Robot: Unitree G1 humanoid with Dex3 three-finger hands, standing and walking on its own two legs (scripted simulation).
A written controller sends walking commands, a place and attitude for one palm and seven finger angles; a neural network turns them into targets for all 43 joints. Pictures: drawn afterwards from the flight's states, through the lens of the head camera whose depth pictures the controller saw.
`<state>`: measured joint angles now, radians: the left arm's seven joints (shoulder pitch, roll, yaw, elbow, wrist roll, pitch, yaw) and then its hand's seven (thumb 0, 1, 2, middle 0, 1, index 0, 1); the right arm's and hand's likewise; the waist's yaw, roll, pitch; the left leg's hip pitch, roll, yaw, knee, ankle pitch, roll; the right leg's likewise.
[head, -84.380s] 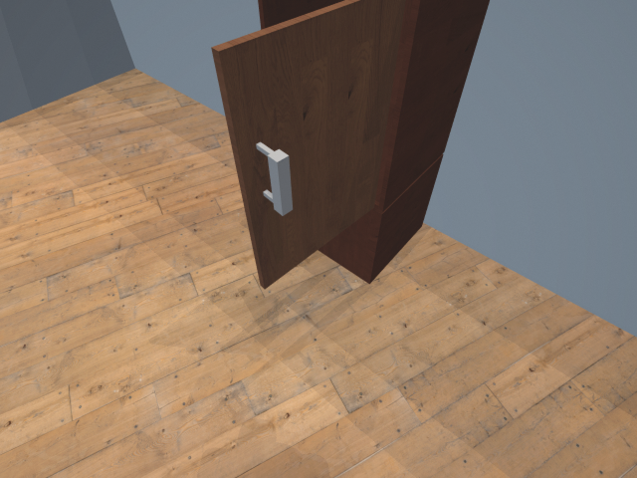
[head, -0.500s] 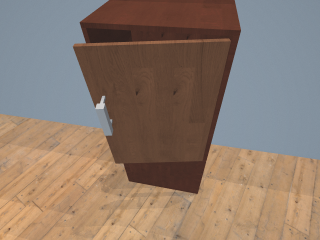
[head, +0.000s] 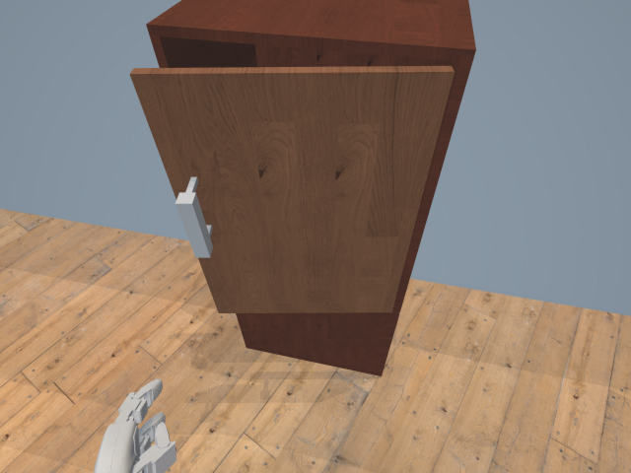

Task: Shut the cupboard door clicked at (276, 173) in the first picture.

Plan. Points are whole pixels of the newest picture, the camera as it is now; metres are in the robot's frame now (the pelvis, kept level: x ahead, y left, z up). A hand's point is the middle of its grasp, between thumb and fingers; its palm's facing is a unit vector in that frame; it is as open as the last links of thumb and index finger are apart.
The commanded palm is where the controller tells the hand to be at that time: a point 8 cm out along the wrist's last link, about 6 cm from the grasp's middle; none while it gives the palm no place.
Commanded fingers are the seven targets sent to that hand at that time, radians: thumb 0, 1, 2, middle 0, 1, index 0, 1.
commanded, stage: raise the hand and make a fist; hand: left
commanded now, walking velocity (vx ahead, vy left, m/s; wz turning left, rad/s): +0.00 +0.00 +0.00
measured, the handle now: (198, 217) +0.50 +0.23 +0.02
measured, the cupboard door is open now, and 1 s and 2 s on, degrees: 13 13 13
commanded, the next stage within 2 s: bring the fist close to the handle in 1.78 s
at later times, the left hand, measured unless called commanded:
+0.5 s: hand (168, 454) +0.15 +0.18 -0.01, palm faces -0.01 -1.00 -0.06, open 5.1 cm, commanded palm +0.12 +0.24 -0.02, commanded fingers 0.00 0.90 0.90 -0.79 -0.94 -0.79 -0.94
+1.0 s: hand (154, 430) +0.18 +0.21 -0.01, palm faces +0.01 -1.00 -0.04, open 3.2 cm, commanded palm +0.15 +0.26 +0.01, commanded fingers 0.00 0.90 0.90 -1.25 -1.44 -1.25 -1.44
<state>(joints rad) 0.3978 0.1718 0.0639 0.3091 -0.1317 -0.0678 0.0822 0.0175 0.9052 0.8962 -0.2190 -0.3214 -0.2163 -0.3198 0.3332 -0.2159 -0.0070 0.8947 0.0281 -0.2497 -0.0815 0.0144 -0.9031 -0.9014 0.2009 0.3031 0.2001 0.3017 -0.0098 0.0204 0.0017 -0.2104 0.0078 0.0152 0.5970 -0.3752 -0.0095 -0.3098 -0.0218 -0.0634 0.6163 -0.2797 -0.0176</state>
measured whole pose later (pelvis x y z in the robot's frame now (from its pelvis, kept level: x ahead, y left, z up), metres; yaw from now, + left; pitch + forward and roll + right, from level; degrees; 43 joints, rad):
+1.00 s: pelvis -0.03 +0.03 -0.07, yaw +1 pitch +12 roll -2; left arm 0.46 0.24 0.11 -0.15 -0.24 -0.30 -0.18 0.02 0.90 0.90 -1.07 -1.25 -1.07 -1.25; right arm 0.27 -0.24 0.01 0.45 0.02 -0.21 -0.07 0.02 -0.90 -0.90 0.20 0.30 0.20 0.30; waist 0.00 0.01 -0.12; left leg -0.77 0.00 -0.01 1.13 -0.56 0.03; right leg -0.82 -0.04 -0.08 1.05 -0.43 0.01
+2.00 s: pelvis -0.03 +0.00 -0.05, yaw +2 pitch +9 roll -1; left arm 0.31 0.23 0.15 -0.02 -0.27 -0.31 -0.22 0.02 0.89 0.90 -1.30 -1.50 -1.30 -1.50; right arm 0.28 -0.25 0.03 0.49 0.03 -0.20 -0.07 0.02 -0.90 -0.90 0.20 0.30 0.20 0.30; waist 0.01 0.04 -0.09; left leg -0.66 0.01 -0.04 1.01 -0.51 -0.01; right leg -0.72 -0.03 -0.10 0.96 -0.41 -0.03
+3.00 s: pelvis -0.04 +0.00 -0.05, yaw +0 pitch +15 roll +0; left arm -0.64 0.34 0.33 0.91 -0.15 -0.38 -0.17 0.02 0.90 0.90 -1.30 -1.50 -1.30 -1.50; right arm 0.33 -0.26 0.02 0.62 0.01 -0.07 -0.05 0.01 -0.90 -0.90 0.20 0.30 0.20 0.30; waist -0.09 0.02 -0.09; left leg -0.77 0.02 0.01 0.98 -0.48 -0.01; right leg -0.85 -0.02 -0.06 0.95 -0.36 -0.03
